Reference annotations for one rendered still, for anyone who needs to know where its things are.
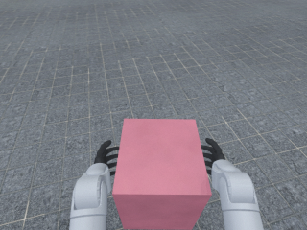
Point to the carton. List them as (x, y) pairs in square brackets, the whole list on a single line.
[(161, 181)]

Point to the robot left hand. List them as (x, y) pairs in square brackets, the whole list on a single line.
[(103, 158)]

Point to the robot left forearm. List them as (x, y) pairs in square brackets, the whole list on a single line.
[(89, 199)]

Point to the robot right hand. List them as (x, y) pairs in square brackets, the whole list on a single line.
[(216, 151)]

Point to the robot right forearm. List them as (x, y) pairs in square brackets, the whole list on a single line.
[(237, 196)]

